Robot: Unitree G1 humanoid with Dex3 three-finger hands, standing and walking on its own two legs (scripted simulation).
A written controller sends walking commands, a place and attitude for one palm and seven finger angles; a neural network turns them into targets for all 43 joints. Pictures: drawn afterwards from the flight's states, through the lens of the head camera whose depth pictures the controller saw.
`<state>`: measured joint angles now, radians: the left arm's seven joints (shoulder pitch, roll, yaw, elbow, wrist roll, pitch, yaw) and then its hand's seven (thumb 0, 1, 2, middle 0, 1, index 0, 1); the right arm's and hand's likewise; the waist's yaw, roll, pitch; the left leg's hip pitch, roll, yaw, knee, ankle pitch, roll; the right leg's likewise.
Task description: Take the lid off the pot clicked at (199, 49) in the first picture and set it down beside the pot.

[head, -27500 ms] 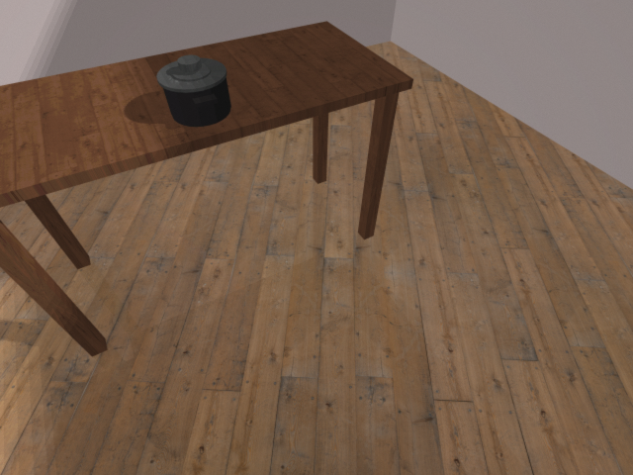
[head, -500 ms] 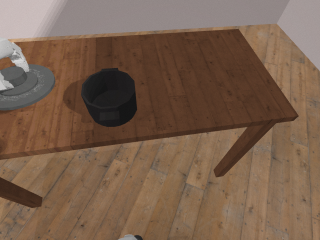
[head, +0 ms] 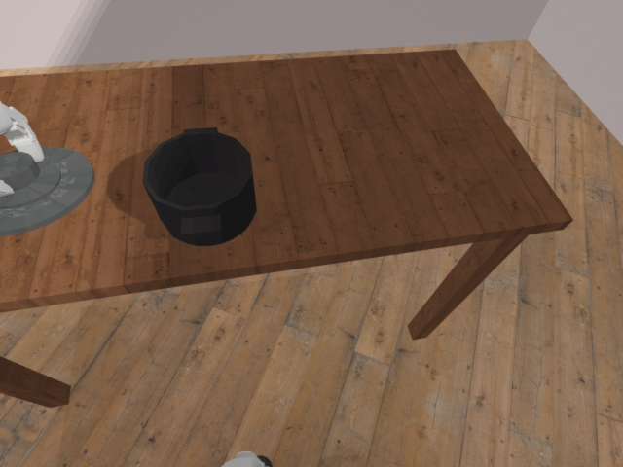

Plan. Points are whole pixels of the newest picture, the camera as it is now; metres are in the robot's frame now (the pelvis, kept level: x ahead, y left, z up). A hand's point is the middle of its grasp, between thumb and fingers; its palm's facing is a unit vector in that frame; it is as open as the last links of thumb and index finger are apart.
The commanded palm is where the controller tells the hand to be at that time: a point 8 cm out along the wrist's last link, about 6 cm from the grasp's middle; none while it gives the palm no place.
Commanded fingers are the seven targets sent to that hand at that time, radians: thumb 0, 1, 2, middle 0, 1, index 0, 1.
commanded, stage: lower the lid onto the table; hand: left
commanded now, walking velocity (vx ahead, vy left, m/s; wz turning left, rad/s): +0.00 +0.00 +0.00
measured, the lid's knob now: (12, 170) +0.47 +0.36 +0.09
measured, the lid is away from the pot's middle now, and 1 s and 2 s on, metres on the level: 0.22 0.23 0.23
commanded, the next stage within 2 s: open the fingers wide in 1.64 s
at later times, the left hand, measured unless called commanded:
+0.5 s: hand (0, 190) +0.44 +0.37 +0.09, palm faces -0.46 -0.17 -0.87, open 8.7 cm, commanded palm +0.49 +0.37 +0.16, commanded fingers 0.00 0.47 1.16 -0.75 -1.09 -0.76 -0.98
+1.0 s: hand (17, 201) +0.45 +0.37 +0.05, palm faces -0.48 -0.15 -0.87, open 8.7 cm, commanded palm +0.50 +0.37 +0.12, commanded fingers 0.00 0.47 1.16 -0.75 -1.09 -0.76 -0.98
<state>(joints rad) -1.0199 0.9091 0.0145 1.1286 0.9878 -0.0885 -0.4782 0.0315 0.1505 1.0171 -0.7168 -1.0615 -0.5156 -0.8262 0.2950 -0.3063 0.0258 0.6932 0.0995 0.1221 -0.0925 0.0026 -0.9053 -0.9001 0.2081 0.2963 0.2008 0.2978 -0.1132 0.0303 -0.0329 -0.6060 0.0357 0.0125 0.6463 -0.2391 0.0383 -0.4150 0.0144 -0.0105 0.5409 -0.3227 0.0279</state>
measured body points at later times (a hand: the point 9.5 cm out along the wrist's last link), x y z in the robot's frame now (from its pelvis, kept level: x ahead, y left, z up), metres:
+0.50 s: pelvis +0.00 +0.01 -0.01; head +0.09 +0.03 +0.43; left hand +0.46 +0.37 +0.14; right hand +0.02 -0.28 -0.12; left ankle +0.04 +0.09 -0.72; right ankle -0.04 -0.15 -0.72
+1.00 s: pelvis -0.01 +0.02 -0.02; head +0.09 +0.05 +0.42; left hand +0.47 +0.37 +0.10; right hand -0.02 -0.27 -0.12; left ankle +0.04 +0.10 -0.72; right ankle -0.04 -0.15 -0.72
